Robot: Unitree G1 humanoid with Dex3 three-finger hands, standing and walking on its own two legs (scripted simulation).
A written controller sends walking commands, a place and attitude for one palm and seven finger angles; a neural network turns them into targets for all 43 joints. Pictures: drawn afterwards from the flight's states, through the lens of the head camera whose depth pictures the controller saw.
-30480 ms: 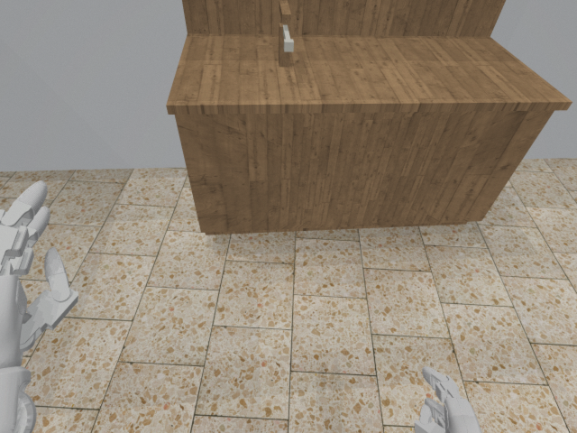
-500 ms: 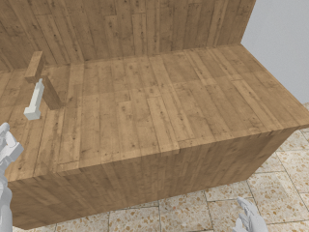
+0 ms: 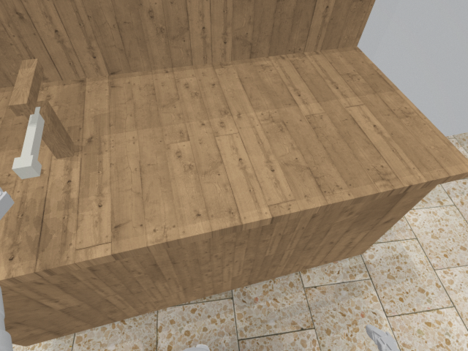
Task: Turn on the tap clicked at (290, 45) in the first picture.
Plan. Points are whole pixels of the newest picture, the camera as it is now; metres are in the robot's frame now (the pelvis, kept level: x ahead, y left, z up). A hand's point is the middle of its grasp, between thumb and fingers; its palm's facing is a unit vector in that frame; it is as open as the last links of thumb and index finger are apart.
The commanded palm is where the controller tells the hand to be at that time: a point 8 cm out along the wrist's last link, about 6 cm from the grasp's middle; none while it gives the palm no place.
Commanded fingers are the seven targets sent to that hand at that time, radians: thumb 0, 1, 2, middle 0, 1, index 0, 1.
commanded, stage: reach beside the lever's end, fingers flat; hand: left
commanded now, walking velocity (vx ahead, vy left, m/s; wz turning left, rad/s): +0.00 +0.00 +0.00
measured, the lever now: (27, 167) +0.37 +0.38 +0.08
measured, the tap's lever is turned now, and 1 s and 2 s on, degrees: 0 0 0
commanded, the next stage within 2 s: push the lever round in 0.90 s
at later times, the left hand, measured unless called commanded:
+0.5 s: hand (12, 186) +0.34 +0.40 +0.07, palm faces +0.52 -0.85 -0.12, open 7.8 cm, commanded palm +0.29 +0.43 +0.07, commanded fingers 0.00 0.90 0.90 -0.15 -0.15 -0.15 -0.15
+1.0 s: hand (0, 199) +0.32 +0.40 +0.07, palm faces +0.55 -0.83 -0.10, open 7.8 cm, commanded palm +0.28 +0.43 +0.07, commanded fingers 0.00 0.90 0.90 -0.15 -0.15 -0.15 -0.15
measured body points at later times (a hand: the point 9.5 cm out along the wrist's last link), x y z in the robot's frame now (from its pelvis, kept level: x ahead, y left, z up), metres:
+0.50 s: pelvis +0.00 +0.00 -0.01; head +0.08 +0.02 +0.43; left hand +0.31 +0.44 +0.08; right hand +0.08 -0.28 -0.11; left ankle +0.02 +0.07 -0.71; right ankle +0.00 -0.10 -0.71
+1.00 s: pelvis +0.00 +0.00 -0.01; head +0.07 +0.03 +0.43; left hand +0.28 +0.45 +0.07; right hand +0.11 -0.27 -0.11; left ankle +0.02 +0.07 -0.71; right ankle +0.00 -0.10 -0.71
